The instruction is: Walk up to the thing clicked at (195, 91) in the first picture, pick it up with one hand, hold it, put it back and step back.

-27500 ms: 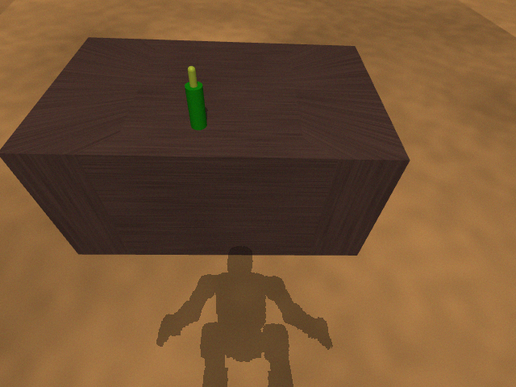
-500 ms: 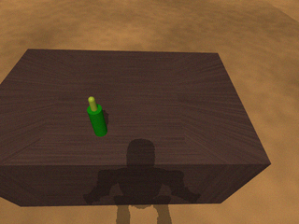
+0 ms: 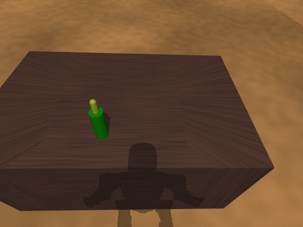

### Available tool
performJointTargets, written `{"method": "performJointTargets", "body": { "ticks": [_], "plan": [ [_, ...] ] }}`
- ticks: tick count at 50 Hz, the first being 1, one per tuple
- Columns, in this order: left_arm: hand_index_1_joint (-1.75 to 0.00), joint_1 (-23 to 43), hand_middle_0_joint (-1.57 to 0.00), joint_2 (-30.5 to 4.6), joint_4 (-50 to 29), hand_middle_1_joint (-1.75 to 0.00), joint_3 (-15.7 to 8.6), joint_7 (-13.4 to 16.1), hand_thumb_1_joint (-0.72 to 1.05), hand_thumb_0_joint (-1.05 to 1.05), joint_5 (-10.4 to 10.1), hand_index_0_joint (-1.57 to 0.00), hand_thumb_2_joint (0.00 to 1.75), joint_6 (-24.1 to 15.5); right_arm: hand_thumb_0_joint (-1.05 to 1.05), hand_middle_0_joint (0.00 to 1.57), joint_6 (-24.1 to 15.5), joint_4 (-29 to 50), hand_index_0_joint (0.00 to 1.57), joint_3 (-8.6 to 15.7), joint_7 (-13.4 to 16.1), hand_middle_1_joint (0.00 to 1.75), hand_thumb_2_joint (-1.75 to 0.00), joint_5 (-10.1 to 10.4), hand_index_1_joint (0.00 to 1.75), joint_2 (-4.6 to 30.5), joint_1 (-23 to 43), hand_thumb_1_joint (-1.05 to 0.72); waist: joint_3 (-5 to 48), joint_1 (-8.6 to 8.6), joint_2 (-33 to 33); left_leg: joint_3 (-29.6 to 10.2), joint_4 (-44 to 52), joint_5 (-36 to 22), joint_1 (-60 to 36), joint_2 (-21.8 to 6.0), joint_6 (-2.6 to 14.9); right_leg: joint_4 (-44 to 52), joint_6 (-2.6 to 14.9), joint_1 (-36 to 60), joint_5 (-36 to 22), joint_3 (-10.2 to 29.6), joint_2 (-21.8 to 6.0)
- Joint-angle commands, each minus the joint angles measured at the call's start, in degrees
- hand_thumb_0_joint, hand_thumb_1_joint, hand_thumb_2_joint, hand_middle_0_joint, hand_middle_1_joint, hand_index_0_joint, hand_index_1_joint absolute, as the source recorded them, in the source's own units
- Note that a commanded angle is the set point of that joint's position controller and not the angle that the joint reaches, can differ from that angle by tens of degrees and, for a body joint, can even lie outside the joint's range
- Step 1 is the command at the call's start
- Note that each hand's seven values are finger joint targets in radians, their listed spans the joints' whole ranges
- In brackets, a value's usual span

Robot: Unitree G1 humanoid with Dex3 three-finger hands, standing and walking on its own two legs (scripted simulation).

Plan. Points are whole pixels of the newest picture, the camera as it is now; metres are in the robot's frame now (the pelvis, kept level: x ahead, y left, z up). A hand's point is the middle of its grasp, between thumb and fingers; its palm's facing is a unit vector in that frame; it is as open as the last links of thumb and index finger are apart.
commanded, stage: stand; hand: left
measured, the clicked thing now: (97, 119) +0.50 +0.21 -0.08
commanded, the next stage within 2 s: step back in 0.54 s
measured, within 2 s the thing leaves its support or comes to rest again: neither
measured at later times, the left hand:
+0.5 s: hand out of the picture +0.06 +0.25 -0.16, palm faces -0.03 -0.94 -0.33, open 7.4 cm
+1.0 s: hand out of the picture -0.01 +0.23 -0.15, palm faces -0.02 -0.90 -0.43, open 7.4 cm
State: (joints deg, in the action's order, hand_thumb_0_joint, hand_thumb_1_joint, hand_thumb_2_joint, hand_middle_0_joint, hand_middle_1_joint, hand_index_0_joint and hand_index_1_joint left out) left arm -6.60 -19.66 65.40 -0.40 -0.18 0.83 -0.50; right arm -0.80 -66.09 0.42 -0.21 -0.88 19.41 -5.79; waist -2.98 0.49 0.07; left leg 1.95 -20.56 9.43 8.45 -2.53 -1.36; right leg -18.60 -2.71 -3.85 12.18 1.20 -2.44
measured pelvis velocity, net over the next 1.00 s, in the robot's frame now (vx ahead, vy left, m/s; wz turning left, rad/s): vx -0.08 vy -0.04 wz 0.02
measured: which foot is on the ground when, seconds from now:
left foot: down 0.00-0.80, up 0.82-1.00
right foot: down 0.00-1.00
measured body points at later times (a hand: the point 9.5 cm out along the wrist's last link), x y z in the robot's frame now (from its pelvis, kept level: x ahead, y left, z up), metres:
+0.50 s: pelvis +0.00 +0.00 +0.00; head +0.01 +0.00 +0.45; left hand +0.06 +0.30 -0.14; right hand +0.07 -0.30 -0.13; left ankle +0.02 +0.13 -0.75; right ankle -0.02 -0.15 -0.75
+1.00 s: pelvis -0.08 -0.04 -0.01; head +0.00 -0.07 +0.42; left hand -0.01 +0.28 -0.12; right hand +0.04 -0.35 -0.16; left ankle -0.12 +0.10 -0.66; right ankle -0.04 -0.14 -0.75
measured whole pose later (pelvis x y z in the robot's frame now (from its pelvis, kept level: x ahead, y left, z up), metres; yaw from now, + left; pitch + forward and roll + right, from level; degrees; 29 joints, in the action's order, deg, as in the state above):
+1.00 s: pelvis -0.08 -0.04 -0.01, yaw +1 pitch +0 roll +1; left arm -7.3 -19.3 53.8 -3.1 0.2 2.3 2.1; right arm 3.5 -53.9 3.1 0.8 0.5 24.0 -4.2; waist -10.4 -0.9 -3.3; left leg -8.3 -66.9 27.0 27.5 6.7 0.0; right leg -33.4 1.9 -19.5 14.2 -1.6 -1.0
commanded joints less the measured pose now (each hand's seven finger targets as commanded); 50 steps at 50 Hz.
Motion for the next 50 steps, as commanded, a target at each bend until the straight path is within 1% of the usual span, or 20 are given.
{"method": "performJointTargets", "body": {
  "ticks": [1, 26, 27, 28, 31, 33, 36, 37, 38, 39, 40, 41, 42, 43, 44, 45, 46, 47, 48, 50],
  "plan": [
    [-0.3, 1.5, -0.2, -12.6, -3.1, -0.3, -2.3, 0.9, 0.9, 0.0, 0.0, -0.2, 0.9, -0.9, 0.0, 0.2, -0.7, 3.2, 0.2, 2.5, 0.6, 0.3, -0.9, 0.2, 0.3, 12.3, 1.6, -0.9, 2.3, 0.03, 0.1, -4.7, 3.9, -3.3, -2.4, -5.1, 2.03, 3.6, 3.26, -3.8, -4.9, 2.4, -5.1],
    [-0.3, 0.3, -0.2, -12.5, -3.8, -0.3, -2.3, 0.7, 0.9, 0.0, -0.1, -0.2, 0.9, -0.9, 0.0, 0.2, -1.0, 3.7, 0.2, 2.5, 0.6, 0.3, -0.9, 0.5, 0.3, 12.8, 1.4, -0.9, 3.8, -0.33, -0.5, -5.0, 3.3, -7.0, -4.0, -5.5, 2.28, 3.1, 3.35, -3.3, -7.9, 2.5, -5.3],
    [-0.3, 1.6, -0.2, -15.9, -5.3, -0.3, -4.2, 1.0, 0.9, 0.0, -1.1, -0.2, 0.9, -0.2, 0.0, 0.2, 0.2, 4.6, 0.2, 3.7, 0.4, 0.3, -0.9, 0.8, 0.3, 15.7, 3.1, -0.9, -2.2, -0.36, -0.3, -6.1, -1.1, -17.7, 0.0, -5.2, 4.18, -3.7, 3.57, -8.4, -16.3, 2.1, -3.4],
    [-0.3, 0.5, -0.2, -14.8, -5.9, -0.3, -4.2, 1.3, 0.9, 0.0, -1.3, -0.2, 0.9, 0.1, 0.0, 0.2, 0.6, 5.5, 0.2, 4.0, 0.4, 0.3, -0.9, 1.2, 0.3, 15.4, 2.4, -0.9, -0.1, -0.35, -1.1, -6.0, -2.5, -22.2, -1.2, -6.3, 5.39, -6.0, 3.77, -8.5, -16.8, 0.7, -2.7],
    [-0.3, -0.2, -0.2, -12.7, -8.0, -0.3, -4.0, 1.4, 0.9, 0.0, -1.3, -0.2, 0.9, 0.8, 0.0, 0.2, 1.1, 7.2, 0.2, 5.0, 0.5, 0.3, -0.9, 1.4, 0.3, 16.8, 1.0, -0.9, 5.0, 0.32, -4.3, -7.7, -2.6, -28.1, -0.8, -9.6, 9.63, -14.6, 3.97, -6.7, -12.7, -1.8, 0.4],
    [-0.3, -2.3, -0.2, -12.2, -8.5, -0.3, -4.2, 1.3, 0.9, 0.0, -1.0, -0.2, 0.9, 1.5, 0.0, 0.2, 1.7, 9.2, 0.2, 5.7, 0.5, 0.3, -0.9, 1.3, 0.3, 17.4, 2.9, -0.9, 6.7, -0.43, -8.2, -9.5, -1.8, -22.2, 2.2, -12.1, 12.11, -20.5, 4.27, -6.4, -2.3, -2.3, 1.6],
    [-0.3, -6.1, -0.2, -12.2, -9.1, -0.3, -4.9, 0.8, 0.9, 0.0, -0.5, -0.2, 0.9, 2.3, 0.0, 0.2, 2.6, 12.5, 0.2, 6.2, 0.6, 0.3, -0.9, 0.6, 0.3, 17.5, 5.9, -0.9, 8.0, -2.13, -12.7, -10.0, -4.1, -14.8, 8.2, -13.3, 13.76, -25.8, 5.42, -5.4, 8.8, -1.8, 2.4],
    [-0.3, -7.8, -0.2, -12.3, -9.0, -0.3, -5.1, 0.6, 0.9, 0.0, -0.4, -0.2, 0.9, 2.5, 0.0, 0.2, 3.0, 13.7, 0.2, 6.3, 0.4, 0.3, -0.9, 0.3, 0.3, 17.3, 7.1, -0.9, 8.0, -2.88, -13.1, -9.8, -5.6, -12.1, 9.6, -12.9, 13.51, -23.7, 5.4, -4.7, 9.1, -2.0, 2.3],
    [-0.3, -9.1, -0.2, -12.9, -8.8, -0.3, -5.5, 0.5, 0.9, 0.0, -0.1, -0.2, 0.9, 2.4, 0.0, 0.2, 3.5, 14.6, 0.2, 6.4, 0.3, 0.3, -0.9, 0.5, 0.3, 16.5, 8.2, -0.9, 7.9, -3.82, -11.6, -9.4, -9.4, -8.6, 11.7, -11.1, 11.96, -20.9, 6.24, -3.6, 6.1, -0.5, 1.1],
    [-0.3, -9.1, -0.2, -14.2, -9.4, -0.3, -5.9, 0.6, 0.9, 0.0, 0.2, -0.2, 0.9, 2.0, 0.0, 0.2, 4.0, 15.3, 0.2, 5.9, 0.2, 0.3, -0.9, 0.9, 0.3, 14.6, 8.0, -0.9, 6.1, -4.23, -3.3, -5.9, -18.6, -1.4, 11.7, -4.3, 8.2, -9.1, 6.95, -6.7, -2.4, 5.9, -4.6],
    [-0.3, -6.5, -0.2, -19.3, -11.0, -0.3, -7.0, 0.7, 0.9, 0.0, 0.8, -0.2, 0.9, 1.4, 0.0, 0.2, 4.3, 16.6, 0.2, 5.0, 0.4, 0.3, -0.9, 1.5, 0.3, 11.0, 8.5, -0.9, 1.3, -4.17, 10.5, -3.2, -30.3, 14.2, 18.9, 7.7, 3.76, 1.0, 10.19, -8.9, -13.7, 19.9, -13.9],
    [-0.3, -2.8, -0.2, -21.8, -13.4, -0.3, -7.6, 1.1, 0.9, 0.0, 1.4, -0.2, 0.9, 0.8, 0.0, 0.2, 4.8, 16.3, 0.2, 4.6, 1.2, 0.3, -0.9, 0.9, 0.3, 10.2, 6.3, -0.9, 0.0, -3.22, 9.7, -10.5, -39.8, 25.8, 19.5, 9.6, 3.26, 1.5, 14.51, -13.5, -20.1, 24.2, -19.0],
    [-0.3, 0.5, -0.2, -22.9, -15.0, -0.3, -7.7, 1.4, 0.9, 0.0, 1.9, -0.2, 0.9, 0.6, 0.0, 0.2, 4.9, 15.4, 0.2, 5.2, 1.6, 0.3, -0.9, 0.4, 0.3, 11.4, 3.4, -0.9, 0.4, -2.4, 11.7, -11.6, -47.0, 26.8, 18.4, 7.8, 3.7, 1.4, 19.12, -17.7, -18.9, 27.0, -21.8],
    [-0.3, 2.9, -0.2, -20.7, -16.1, -0.3, -7.6, 1.4, 0.9, 0.0, 1.7, -0.2, 0.9, 0.6, 0.0, 0.2, 4.8, 14.5, 0.2, 5.6, 1.4, 0.3, -0.9, 0.8, 0.3, 13.4, 1.0, -0.9, 0.0, -0.66, 8.9, -13.5, -50.1, 24.1, 16.9, 7.4, 3.58, 0.6, 17.8, -19.5, -16.7, 22.9, -18.9],
    [-0.3, 5.8, -0.2, -18.8, -17.4, -0.3, -7.1, 1.5, 0.9, 0.0, 1.6, -0.2, 0.9, 0.5, 0.0, 0.2, 4.6, 13.6, 0.2, 5.9, 1.2, 0.3, -0.9, 1.8, 0.3, 14.1, -1.5, -0.9, 1.1, 1.24, 8.5, -13.2, -50.5, 20.7, 17.2, 8.0, 3.12, -1.5, 15.93, -16.2, -17.7, 16.9, -15.0],
    [-0.3, 7.9, -0.2, -16.6, -17.7, -0.3, -6.7, 1.6, 0.9, 0.0, 1.5, -0.2, 0.9, 0.3, 0.0, 0.2, 4.5, 12.7, 0.2, 5.9, 1.1, 0.3, -0.9, 2.3, 0.3, 14.2, -4.2, -0.9, 3.3, 3.22, 7.5, -13.0, -49.8, 17.9, 18.0, 8.4, 2.37, -4.2, 13.35, -11.8, -19.4, 10.8, -10.7],
    [-0.3, 7.0, -0.2, -15.6, -17.9, -0.3, -6.6, 1.6, 0.9, 0.0, 1.5, -0.2, 0.9, 0.4, 0.0, 0.2, 4.4, 13.1, 0.2, 5.5, 1.4, 0.3, -0.9, 2.2, 0.3, 13.7, -4.6, -0.9, 5.8, 2.77, 7.8, -12.4, -49.5, 17.0, 20.5, 9.4, 1.8, -5.7, 12.31, -6.8, -20.8, 9.1, -9.7],
    [-0.3, 5.5, -0.2, -15.3, -18.4, -0.3, -6.7, 1.7, 0.9, 0.0, 1.6, -0.2, 0.9, 0.4, 0.0, 0.2, 4.3, 13.4, 0.2, 5.3, 1.6, 0.3, -0.9, 1.8, 0.3, 14.1, -4.8, -0.9, 7.0, 1.2, 7.2, -11.8, -51.3, 16.8, 20.7, 9.5, 1.01, -6.7, 13.26, -4.8, -22.8, 9.6, -10.8],
    [-0.3, 2.9, -0.2, -14.6, -18.8, -0.3, -6.4, 1.9, 0.9, 0.0, 1.5, -0.2, 0.9, 0.4, 0.0, 0.2, 4.2, 14.0, 0.2, 5.0, 1.8, 0.3, -0.9, 1.4, 0.3, 14.3, -3.5, -0.9, 7.5, -0.69, 6.0, -11.5, -48.9, 17.3, 21.8, 8.6, 0.61, -7.7, 14.28, -1.9, -23.2, 10.6, -11.9],
    [-0.3, -2.2, -0.2, -13.4, -18.4, -0.3, -6.7, 2.6, 0.9, 0.0, 1.1, -0.2, 0.9, 0.7, 0.0, 0.2, 3.5, 15.8, 0.2, 4.2, 1.9, 0.3, -0.9, 0.9, 0.3, 13.8, -0.8, -0.9, 9.0, -3.75, 5.9, -10.8, -41.1, 18.5, 25.6, 6.9, 0.2, -10.3, 15.45, 7.6, -28.8, 10.7, -13.3]
  ]
}}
